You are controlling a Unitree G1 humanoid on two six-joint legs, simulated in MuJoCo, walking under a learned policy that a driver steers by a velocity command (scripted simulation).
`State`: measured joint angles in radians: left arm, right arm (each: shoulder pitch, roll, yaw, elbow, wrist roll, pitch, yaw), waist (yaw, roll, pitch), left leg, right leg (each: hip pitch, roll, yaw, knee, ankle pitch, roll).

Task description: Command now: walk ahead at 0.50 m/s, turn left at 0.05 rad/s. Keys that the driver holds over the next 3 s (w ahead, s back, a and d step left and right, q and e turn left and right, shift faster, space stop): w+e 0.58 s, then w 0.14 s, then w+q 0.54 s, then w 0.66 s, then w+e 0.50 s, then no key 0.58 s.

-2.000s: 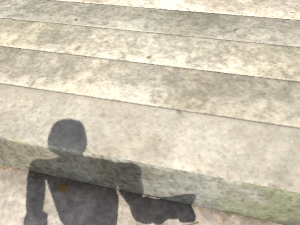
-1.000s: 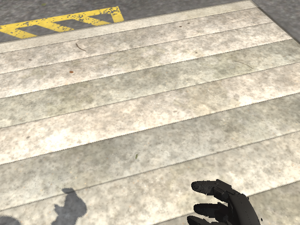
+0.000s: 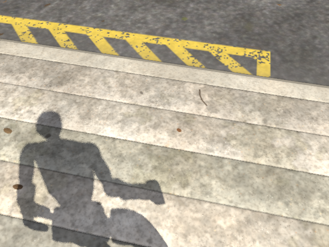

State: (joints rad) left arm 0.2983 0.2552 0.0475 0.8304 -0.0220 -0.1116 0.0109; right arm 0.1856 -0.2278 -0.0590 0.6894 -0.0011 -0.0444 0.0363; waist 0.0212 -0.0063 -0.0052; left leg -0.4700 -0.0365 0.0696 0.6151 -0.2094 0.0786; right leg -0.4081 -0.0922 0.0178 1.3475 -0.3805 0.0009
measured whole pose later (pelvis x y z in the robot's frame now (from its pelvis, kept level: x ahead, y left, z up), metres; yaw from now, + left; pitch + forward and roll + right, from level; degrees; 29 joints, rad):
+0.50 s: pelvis +0.27 -0.08 -0.01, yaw -13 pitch +4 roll +1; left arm 0.11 0.24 0.07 0.67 -0.01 -0.05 -0.04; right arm 0.30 -0.25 -0.08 0.83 0.00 -0.07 -0.03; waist -0.02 -0.01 0.00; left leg -0.11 0.08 0.14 0.85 -0.50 -0.03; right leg -0.58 0.02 -0.05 0.68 -0.19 -0.10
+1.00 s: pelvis +0.56 -0.13 +0.00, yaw -17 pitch +4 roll -1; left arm 0.32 0.26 0.08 0.78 -0.01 -0.06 0.01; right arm 0.09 -0.24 -0.05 0.70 0.01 -0.09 0.05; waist 0.05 0.02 -0.03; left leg -0.57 0.01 0.03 0.56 -0.07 0.10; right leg 0.00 0.06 0.03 0.40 -0.46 -0.04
